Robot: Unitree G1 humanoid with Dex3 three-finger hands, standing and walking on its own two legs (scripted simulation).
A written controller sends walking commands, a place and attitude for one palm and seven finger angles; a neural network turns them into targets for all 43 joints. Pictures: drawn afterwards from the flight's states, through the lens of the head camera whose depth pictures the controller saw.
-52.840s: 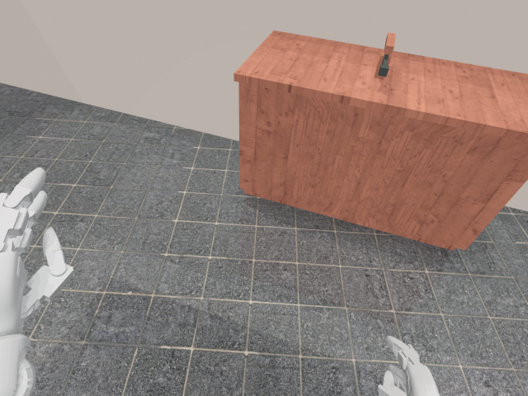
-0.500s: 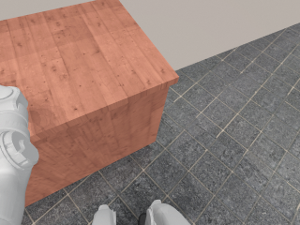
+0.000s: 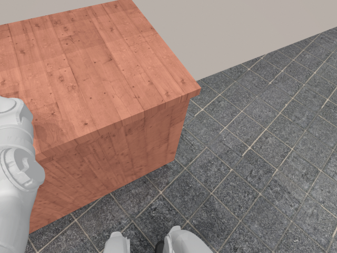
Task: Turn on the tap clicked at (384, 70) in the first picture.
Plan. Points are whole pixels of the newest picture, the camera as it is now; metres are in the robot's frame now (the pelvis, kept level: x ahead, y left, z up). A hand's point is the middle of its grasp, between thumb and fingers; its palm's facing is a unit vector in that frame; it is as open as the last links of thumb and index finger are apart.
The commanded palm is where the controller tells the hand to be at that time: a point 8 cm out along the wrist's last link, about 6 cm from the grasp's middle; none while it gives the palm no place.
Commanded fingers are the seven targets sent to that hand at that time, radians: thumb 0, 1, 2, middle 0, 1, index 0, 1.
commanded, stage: push the lever round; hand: left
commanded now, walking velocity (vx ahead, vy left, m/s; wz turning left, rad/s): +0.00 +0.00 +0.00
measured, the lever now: out of the picture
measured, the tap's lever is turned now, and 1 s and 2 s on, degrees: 82 82 83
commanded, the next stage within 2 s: lift the hand up off the lever in 0.98 s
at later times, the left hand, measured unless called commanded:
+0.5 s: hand out of the picture +0.50 +0.33 +0.09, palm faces +0.89 -0.42 -0.18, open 8.3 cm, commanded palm +0.50 +0.35 +0.09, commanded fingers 0.00 0.90 0.90 -0.15 -0.15 -0.15 -0.15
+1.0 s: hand out of the picture +0.50 +0.33 +0.09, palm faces +0.89 -0.42 -0.18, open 8.3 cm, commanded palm +0.50 +0.34 +0.09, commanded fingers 0.00 0.90 0.90 -0.15 -0.15 -0.15 -0.15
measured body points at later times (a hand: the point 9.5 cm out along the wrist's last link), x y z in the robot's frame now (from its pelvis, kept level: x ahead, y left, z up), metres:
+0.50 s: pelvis +0.00 +0.00 +0.00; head +0.11 +0.00 +0.44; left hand +0.45 +0.34 +0.10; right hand -0.01 -0.26 -0.12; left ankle +0.04 +0.17 -0.66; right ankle +0.03 -0.03 -0.66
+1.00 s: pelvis +0.00 +0.00 +0.00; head +0.11 +0.01 +0.44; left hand +0.45 +0.34 +0.10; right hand -0.02 -0.26 -0.12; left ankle +0.04 +0.17 -0.66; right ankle +0.03 -0.03 -0.66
